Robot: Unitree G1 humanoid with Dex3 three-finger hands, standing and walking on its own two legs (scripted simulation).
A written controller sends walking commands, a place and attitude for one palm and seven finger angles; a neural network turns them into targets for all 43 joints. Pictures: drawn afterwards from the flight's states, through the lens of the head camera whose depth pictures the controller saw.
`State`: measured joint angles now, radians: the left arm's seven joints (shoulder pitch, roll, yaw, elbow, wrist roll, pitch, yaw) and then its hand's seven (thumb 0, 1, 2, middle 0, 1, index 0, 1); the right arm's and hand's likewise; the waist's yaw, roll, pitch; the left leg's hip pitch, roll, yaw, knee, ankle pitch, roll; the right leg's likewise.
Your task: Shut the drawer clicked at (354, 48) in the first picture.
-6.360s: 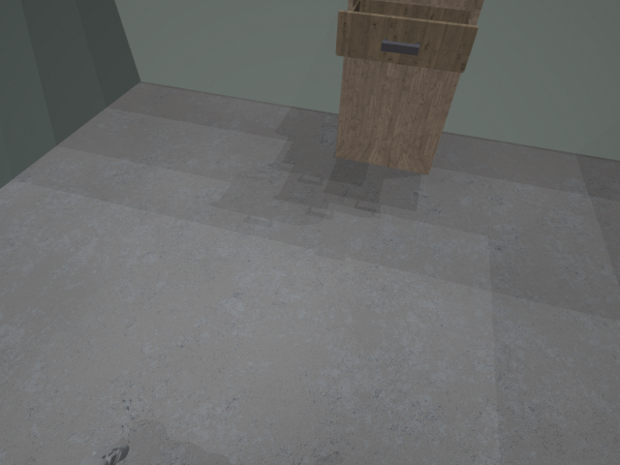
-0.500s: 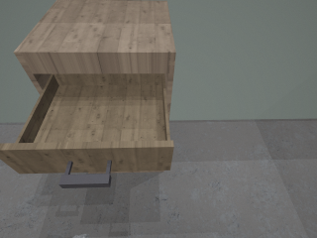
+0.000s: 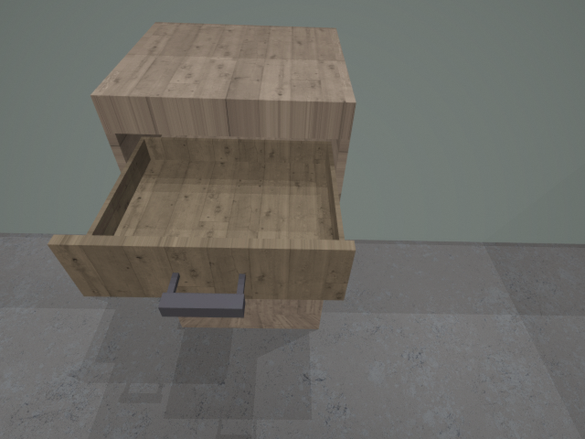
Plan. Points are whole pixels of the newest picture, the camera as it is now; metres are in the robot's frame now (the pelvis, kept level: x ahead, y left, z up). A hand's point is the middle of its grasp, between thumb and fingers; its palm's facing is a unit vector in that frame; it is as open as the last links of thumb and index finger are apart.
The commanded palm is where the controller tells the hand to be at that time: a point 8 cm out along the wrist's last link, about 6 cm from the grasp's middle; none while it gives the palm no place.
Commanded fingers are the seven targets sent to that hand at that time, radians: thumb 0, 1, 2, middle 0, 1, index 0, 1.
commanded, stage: come to a stop and stand still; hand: left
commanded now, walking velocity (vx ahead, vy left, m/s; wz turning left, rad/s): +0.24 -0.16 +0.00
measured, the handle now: (205, 292) +0.33 +0.17 +0.00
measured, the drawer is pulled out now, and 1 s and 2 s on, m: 0.30 0.30 0.30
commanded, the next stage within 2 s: none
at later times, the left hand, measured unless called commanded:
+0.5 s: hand out of the picture +0.07 +0.20 -0.15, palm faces -0.03 -0.98 -0.18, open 7.4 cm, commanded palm none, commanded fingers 0.00 0.90 0.90 -0.20 -0.30 -0.20 -0.30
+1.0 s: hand out of the picture +0.09 +0.15 -0.14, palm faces -0.02 -0.97 -0.24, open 7.3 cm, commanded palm none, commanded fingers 0.00 0.90 0.90 -0.20 -0.30 -0.20 -0.30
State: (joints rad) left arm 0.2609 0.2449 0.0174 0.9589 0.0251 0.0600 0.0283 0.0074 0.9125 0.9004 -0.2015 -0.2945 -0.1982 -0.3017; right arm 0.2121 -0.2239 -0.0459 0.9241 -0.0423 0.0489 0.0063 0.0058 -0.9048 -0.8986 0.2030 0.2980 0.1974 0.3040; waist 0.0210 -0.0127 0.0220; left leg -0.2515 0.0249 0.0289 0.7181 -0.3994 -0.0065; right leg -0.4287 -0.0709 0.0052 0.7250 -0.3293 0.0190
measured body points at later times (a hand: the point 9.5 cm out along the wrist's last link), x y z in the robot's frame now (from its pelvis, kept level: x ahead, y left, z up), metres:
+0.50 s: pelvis +0.02 +0.02 +0.03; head +0.05 +0.03 +0.47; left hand +0.07 +0.25 -0.13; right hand -0.01 -0.21 -0.12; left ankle -0.02 +0.11 -0.72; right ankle +0.03 -0.11 -0.68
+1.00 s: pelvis +0.02 -0.03 +0.02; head +0.03 -0.04 +0.47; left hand +0.09 +0.20 -0.12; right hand +0.03 -0.25 -0.14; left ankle -0.02 +0.11 -0.71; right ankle +0.02 -0.11 -0.72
